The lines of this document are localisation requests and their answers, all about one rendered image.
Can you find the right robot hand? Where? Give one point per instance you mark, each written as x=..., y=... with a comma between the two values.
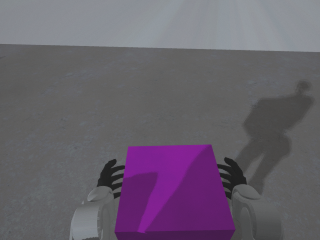
x=235, y=178

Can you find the robot left forearm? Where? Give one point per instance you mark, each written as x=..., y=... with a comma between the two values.
x=92, y=219

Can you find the robot right forearm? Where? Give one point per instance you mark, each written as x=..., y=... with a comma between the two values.
x=259, y=219

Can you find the carton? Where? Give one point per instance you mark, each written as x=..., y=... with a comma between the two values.
x=173, y=192

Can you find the left robot hand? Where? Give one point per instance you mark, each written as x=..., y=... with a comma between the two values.
x=106, y=178

